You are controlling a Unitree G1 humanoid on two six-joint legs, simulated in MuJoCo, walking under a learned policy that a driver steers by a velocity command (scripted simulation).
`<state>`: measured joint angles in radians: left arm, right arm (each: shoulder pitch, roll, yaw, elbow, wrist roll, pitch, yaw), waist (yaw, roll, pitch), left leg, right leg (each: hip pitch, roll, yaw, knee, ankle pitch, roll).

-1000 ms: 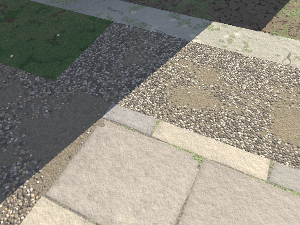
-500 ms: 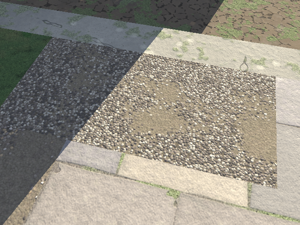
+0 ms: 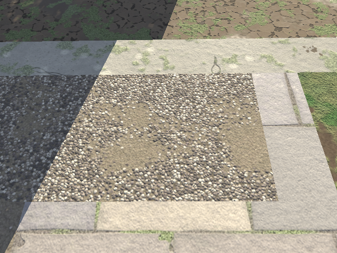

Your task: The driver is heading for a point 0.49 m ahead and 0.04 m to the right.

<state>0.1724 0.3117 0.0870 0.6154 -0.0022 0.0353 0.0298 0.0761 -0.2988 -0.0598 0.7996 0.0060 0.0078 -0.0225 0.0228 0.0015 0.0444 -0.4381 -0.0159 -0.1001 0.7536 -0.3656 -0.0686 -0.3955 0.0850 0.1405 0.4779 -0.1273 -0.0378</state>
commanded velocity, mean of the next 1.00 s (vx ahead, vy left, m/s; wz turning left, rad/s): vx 0.19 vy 0.00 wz -0.33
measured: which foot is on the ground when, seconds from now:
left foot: up 0.00-0.06, down 0.08-0.50, up 0.52-0.98, down 1.00-1.00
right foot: down 0.00-0.08, up 0.10-0.48, down 0.50-1.00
